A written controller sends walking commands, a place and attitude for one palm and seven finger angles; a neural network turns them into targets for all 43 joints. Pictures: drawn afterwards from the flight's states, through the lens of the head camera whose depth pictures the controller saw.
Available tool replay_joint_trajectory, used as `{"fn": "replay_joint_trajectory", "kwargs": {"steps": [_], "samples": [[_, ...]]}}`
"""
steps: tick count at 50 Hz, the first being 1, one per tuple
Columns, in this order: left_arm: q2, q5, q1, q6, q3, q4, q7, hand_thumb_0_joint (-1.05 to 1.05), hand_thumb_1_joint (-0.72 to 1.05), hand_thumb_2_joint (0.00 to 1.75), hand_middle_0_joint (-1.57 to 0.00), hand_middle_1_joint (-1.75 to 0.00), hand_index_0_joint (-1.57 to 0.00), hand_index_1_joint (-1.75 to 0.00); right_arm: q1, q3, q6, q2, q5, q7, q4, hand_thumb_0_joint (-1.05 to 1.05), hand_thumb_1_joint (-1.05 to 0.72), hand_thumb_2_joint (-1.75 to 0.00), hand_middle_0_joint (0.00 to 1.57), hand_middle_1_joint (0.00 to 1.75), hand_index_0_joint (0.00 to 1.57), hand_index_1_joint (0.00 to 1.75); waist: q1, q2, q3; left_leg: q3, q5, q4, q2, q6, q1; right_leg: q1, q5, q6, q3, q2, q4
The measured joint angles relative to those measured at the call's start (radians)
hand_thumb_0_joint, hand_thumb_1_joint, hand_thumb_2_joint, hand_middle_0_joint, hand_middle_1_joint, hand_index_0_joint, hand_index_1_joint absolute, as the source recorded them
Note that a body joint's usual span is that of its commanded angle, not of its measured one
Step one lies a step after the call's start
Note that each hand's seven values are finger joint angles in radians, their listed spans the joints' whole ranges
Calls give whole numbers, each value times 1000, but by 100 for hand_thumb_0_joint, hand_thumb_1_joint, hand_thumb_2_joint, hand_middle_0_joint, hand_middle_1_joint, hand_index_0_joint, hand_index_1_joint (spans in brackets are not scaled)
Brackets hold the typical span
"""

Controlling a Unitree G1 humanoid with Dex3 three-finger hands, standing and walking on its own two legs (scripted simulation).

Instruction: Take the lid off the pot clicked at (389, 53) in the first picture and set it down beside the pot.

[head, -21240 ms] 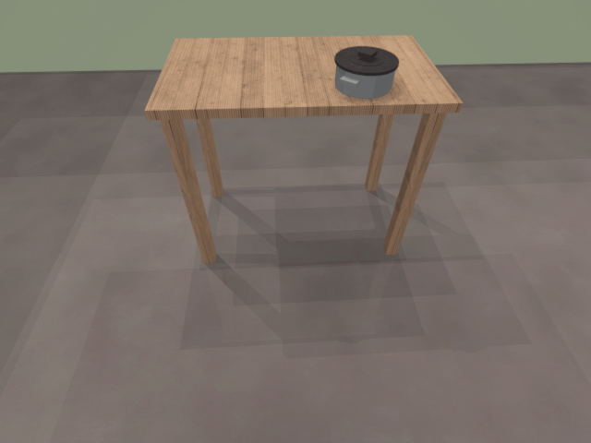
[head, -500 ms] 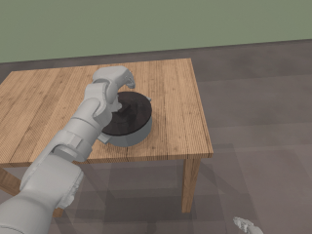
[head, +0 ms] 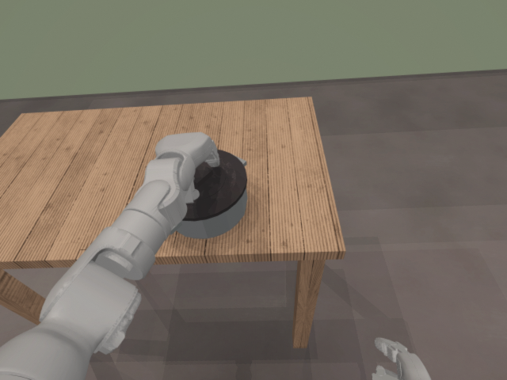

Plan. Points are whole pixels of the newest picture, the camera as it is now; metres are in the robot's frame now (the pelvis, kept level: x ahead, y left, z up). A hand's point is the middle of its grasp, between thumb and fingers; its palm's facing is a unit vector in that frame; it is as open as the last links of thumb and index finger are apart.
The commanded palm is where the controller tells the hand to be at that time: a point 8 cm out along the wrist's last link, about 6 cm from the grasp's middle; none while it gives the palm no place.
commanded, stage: lower the open fingers around the knob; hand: left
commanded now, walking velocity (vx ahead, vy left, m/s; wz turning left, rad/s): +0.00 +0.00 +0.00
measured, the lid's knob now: (197, 174) +0.47 +0.12 +0.07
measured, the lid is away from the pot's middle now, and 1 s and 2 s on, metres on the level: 0.00 0.00 0.00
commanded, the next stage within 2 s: close the fingers and squeeze the knob in 0.60 s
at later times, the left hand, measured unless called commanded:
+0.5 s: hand (194, 172) +0.44 +0.11 +0.10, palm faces -0.30 -0.08 -0.95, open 9.9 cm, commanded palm +0.43 +0.13 +0.15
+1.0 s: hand (184, 178) +0.44 +0.13 +0.09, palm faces -0.31 -0.04 -0.95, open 9.6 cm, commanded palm +0.43 +0.13 +0.15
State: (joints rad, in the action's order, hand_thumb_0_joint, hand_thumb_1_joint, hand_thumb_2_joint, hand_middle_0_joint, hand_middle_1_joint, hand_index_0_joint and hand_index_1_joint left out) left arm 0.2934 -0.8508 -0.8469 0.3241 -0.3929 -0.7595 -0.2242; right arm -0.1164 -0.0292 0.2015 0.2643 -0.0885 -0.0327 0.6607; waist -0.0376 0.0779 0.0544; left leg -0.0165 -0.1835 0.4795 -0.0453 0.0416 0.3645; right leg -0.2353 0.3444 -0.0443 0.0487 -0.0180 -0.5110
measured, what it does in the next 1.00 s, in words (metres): stands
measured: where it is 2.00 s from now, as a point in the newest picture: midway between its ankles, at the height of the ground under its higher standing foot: outside the picture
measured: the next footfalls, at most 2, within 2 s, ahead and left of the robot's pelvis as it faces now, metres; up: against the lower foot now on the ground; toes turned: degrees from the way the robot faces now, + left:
none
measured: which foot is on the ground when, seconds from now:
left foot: down 0.00-1.00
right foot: down 0.00-1.00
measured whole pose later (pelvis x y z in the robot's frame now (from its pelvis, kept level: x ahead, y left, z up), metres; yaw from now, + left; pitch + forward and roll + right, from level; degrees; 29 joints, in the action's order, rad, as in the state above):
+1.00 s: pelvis +0.00 +0.01 +0.00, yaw +0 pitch +5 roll +0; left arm 0.33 -0.86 -0.84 0.27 -0.37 -0.76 -0.22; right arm -0.16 -0.01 0.21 0.27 -0.09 -0.03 0.65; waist -0.05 0.08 0.06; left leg -0.02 -0.20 0.50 -0.05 0.06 0.40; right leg -0.26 0.34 -0.03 0.04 -0.01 -0.51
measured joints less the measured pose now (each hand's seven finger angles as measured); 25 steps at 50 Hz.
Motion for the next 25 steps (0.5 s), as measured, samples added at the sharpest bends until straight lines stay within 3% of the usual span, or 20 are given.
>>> {"fn": "replay_joint_trajectory", "kwargs": {"steps": [16, 25], "samples": [[14, 7, -3, -66, 42, -8, -2, 0, -27, 144, -89, -10, -86, -9, -52, 11, 7, 13, 6, 10, 11, 1, -91, -90, 20, 29, 20, 29, -18, 5, 7, -4, -11, 10, 7, 0, 12, -7, 0, -2, -6, -7, 6], [30, -6, 1, -59, 74, -30, 15, 0, -27, 144, -89, -10, -86, -9, -61, 6, 10, 10, 1, 15, 8, 1, -91, -90, 20, 29, 20, 29, -28, -6, 2, -16, -11, 6, 14, -1, 10, -10, -6, -1, -19, -12, 10]]}}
